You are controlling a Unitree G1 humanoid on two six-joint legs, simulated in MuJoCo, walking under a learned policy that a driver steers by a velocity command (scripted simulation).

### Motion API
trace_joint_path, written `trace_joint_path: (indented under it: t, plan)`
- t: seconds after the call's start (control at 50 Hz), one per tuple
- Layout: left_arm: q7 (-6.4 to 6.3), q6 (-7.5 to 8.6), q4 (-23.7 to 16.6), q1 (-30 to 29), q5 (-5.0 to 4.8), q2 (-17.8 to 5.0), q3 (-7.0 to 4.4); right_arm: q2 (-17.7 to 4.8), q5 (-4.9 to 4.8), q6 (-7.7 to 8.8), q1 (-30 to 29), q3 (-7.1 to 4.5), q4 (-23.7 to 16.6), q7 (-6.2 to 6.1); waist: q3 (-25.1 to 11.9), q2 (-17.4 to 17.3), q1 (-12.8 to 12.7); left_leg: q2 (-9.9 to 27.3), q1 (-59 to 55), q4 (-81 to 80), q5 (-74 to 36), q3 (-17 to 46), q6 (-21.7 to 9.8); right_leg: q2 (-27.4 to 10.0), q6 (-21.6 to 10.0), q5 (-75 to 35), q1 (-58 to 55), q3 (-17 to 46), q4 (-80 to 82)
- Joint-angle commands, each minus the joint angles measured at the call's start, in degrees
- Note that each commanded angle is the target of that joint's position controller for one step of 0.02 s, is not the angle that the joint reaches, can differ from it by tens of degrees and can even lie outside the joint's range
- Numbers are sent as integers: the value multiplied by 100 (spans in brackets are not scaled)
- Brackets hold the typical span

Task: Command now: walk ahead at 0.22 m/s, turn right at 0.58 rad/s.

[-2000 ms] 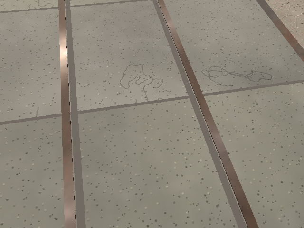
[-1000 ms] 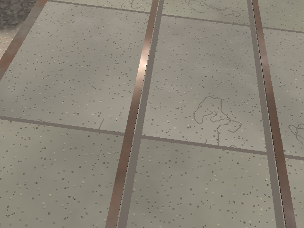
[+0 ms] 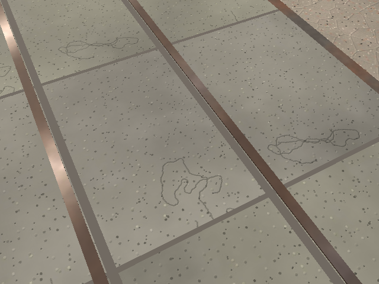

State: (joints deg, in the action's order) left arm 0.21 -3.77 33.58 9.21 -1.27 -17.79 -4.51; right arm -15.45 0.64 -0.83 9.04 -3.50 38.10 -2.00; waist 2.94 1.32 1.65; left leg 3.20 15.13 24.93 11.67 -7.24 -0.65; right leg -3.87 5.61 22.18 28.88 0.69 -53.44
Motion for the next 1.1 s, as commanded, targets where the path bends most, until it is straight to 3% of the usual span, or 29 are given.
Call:
trace_joint_path:
  t: [0.02,0.06,0.1,0.12,0.14,0.16,0.18,0.22,0.26,0.32,0.4,0.46,0.48,0.5,0.52,0.54,0.56,0.6,0.64,0.72,0.84,0.88,0.9,0.92,0.94,0.96,1.0,1.04,1.1]
  plan:
    - [71,99,-431,-16,-35,-403,-70,-1310,-199,123,155,-408,-218,111,-845,-1212,78,1424,-557,-1175,1211,1278,-1171,192,-335,309,-517,-400,862]
    - [122,152,-250,179,-29,-417,-86,-1241,-274,179,17,-363,-154,178,-530,-1094,-136,1365,-130,-1103,1668,1194,-1011,303,-699,-16,-1246,-514,1998]
    - [65,197,107,789,39,-395,-109,-821,-245,219,79,-217,6,242,-641,-585,-432,939,451,35,311,528,-606,498,-952,-688,-2808,-478,3296]
    - [-6,220,154,1204,71,-737,-178,-350,-32,282,26,-40,-111,295,-1007,543,-490,455,1396,1699,1167,-8,-71,-595,-1163,-2153,-3887,998,3368]
    - [-47,263,0,1071,124,-1423,-290,-381,127,376,-213,-32,-474,289,-771,1534,-420,-209,3094,2887,2482,-127,354,-1887,-2267,-3553,-4006,2703,3256]
    - [-48,369,-7,1152,187,-1107,-234,-787,12,414,-374,-126,-449,266,-942,950,-717,42,2995,3693,2580,540,470,-2003,-2718,-4151,-3644,2598,3389]
    - [-64,426,72,907,165,-883,-147,-905,-110,390,-282,-170,-408,290,-725,961,-509,151,2999,3845,2221,678,481,-1675,-2527,-4109,-3502,2046,3387]
    - [-109,408,46,254,65,-591,-43,-948,-79,292,-86,-196,-172,275,-393,746,-256,235,2916,3516,1380,698,485,-1175,-1964,-3722,-3162,1268,3558]
    - [-166,412,65,-19,164,-394,41,-679,-94,211,246,-116,73,306,-306,622,-81,144,2080,3003,516,604,485,-840,-1691,-4157,-2514,426,3645]
    - [-225,419,173,79,264,-604,-46,-483,-154,190,-23,-11,-45,355,-237,656,-287,-7,1431,2178,-98,476,386,-805,-1584,-4197,-2183,-201,3597]
    - [-281,317,261,95,116,-774,-140,-683,-197,130,-133,-93,-368,478,-234,592,-328,40,1544,1757,137,450,169,-1234,-1599,-4078,-2428,-145,3251]
    - [-317,291,229,-140,1,-790,-178,-762,-181,94,299,-204,-409,538,-430,456,-84,-225,948,1248,192,185,-116,-1164,-1359,-4614,-2385,-383,2356]
    - [-326,307,238,-141,-13,-683,-156,-880,-156,113,764,-299,-298,486,-691,215,130,-494,202,795,-270,113,-300,-866,-1145,-4817,-2170,-674,1495]
    - [-312,367,204,4,70,-597,-130,-1263,-130,132,1306,-447,-268,354,-1029,-498,363,-214,-937,335,-2087,1005,-679,-382,-695,-3663,-1315,-844,103]
    - [-262,416,-82,172,390,-42,37,-2001,-60,174,1326,-577,-402,256,-1315,-2025,-6,1401,-2166,-23,-3917,3986,-1994,964,-130,1367,749,-703,-1995]
    - [-174,508,-34,113,264,-345,27,-1717,22,231,1367,-489,-529,298,-2253,-1496,269,1753,-2430,-554,-2507,4896,-2469,970,-201,1733,898,763,-2694]
    - [-124,543,-82,-112,86,-566,-23,-1470,-33,278,938,-434,-598,288,-1665,-1018,156,1590,-2050,-631,-1572,4406,-2220,732,-296,1335,1191,827,-2743]
    - [-180,531,-59,-402,193,-610,-60,-1129,-241,189,325,-340,-717,191,-879,-232,-75,1018,-980,-766,-616,3544,-1575,379,-374,563,1100,770,-1809]
    - [-163,477,-6,-368,222,-484,-55,-1086,-174,70,-43,-331,-857,79,-684,-435,-281,488,-209,-828,-692,3023,-1285,476,-304,105,435,619,-887]
    - [-153,474,168,-244,175,-252,13,-1322,-163,-68,56,-454,-896,-51,-904,-628,-227,278,-84,-673,-699,3045,-1238,749,-54,-237,-5,617,362]
    - [-99,565,204,-404,92,-397,-71,-1331,-180,-206,-60,-490,-986,-35,-867,-1101,-66,109,67,-461,77,3730,-975,895,-116,-519,-543,756,1547]
    - [-56,635,320,-138,84,-487,-119,-1238,-184,-228,-168,-447,-1019,-18,-1015,-1229,-133,106,-112,-137,-309,3783,-871,778,-227,-739,-927,669,2197]
    - [-34,665,423,139,77,-506,-140,-1137,-219,-238,-195,-395,-1015,-19,-1227,-1138,-255,-38,139,-12,606,3677,-774,675,-340,-1166,-1571,563,2740]
    - [-50,661,439,274,85,-630,-196,-906,-206,-228,47,-299,-955,-1,-1272,-672,-263,-384,779,463,2177,3339,-579,194,-576,-744,-2315,917,3098]
    - [-82,631,403,605,164,-933,-244,-576,-164,-195,173,-165,-963,27,-1183,433,-312,-1055,1851,1905,2890,2312,-277,-883,-1101,1325,-2855,2408,3692]
    - [-6,701,446,631,374,-1371,-325,-655,-261,-41,92,-174,-1186,64,-564,1675,-194,-1126,2984,3257,2175,1938,-210,-1581,-1811,3121,-2425,4448,4559]
    - [-81,799,281,185,194,-786,-169,-1087,-161,118,186,-242,-853,82,-92,857,-133,-591,3082,3885,1100,1842,-45,-1394,-1668,2565,-2069,3649,4481]
    - [-110,824,385,535,70,-736,-120,-873,-38,228,152,-174,-757,137,-161,489,-291,-454,3025,4157,546,1466,103,-988,-1435,1807,-2183,2831,4391]
    - [-101,897,515,1073,90,-697,-61,-605,-97,370,-196,-65,-864,162,-89,537,-500,-233,3046,3997,-13,1079,154,-774,-1465,1310,-2158,2265,4472]
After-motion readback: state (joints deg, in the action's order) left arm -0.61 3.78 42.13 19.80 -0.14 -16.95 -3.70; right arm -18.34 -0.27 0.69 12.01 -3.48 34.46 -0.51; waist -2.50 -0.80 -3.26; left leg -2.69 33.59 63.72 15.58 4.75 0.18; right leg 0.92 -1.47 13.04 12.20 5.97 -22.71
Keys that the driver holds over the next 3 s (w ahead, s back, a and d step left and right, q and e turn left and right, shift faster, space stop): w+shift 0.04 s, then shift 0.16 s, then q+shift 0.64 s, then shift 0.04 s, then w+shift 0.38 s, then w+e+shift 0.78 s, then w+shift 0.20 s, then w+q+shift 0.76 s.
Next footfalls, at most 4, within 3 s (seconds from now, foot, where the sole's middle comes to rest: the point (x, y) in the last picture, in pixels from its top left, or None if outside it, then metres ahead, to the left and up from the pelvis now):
0.12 right None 0.02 -0.14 -0.78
0.50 left None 0.20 0.08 -0.78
0.92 right None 0.29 -0.12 -0.78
1.34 left None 0.25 0.18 -0.78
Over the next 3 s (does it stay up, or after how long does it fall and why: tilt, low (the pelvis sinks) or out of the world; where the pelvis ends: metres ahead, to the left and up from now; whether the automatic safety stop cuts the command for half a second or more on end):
stays up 1.63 0.24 -0.03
